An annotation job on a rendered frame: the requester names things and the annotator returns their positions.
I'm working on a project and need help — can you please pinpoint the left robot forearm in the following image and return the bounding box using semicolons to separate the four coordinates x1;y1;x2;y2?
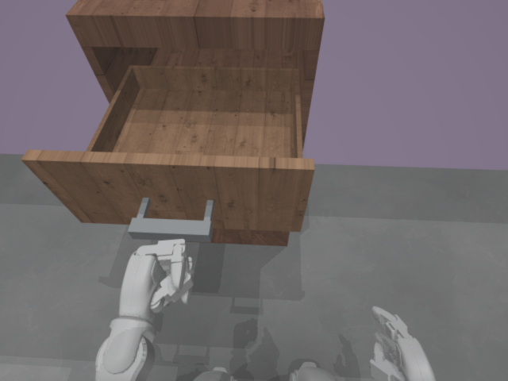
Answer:
95;317;156;381

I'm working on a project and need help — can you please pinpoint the drawer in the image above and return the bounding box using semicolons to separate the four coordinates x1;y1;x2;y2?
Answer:
21;65;314;232

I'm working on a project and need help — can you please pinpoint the right robot hand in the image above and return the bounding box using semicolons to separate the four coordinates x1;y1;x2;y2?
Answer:
370;306;436;381

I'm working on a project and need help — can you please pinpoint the handle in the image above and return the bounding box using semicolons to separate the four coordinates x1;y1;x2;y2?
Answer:
128;198;214;243

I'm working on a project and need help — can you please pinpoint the cabinet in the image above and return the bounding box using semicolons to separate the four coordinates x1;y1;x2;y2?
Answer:
66;0;325;246

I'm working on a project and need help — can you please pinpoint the left robot hand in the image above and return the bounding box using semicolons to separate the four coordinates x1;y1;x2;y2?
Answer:
119;239;194;323

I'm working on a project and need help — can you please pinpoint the robot right shin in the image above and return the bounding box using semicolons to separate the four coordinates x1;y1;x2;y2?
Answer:
299;362;317;369

